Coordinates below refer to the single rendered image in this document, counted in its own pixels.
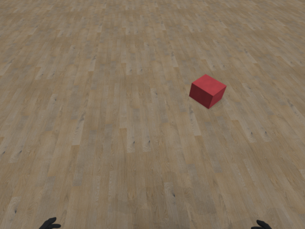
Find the carton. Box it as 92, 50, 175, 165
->
189, 74, 227, 109

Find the robot left hand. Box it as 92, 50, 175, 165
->
39, 217, 61, 229

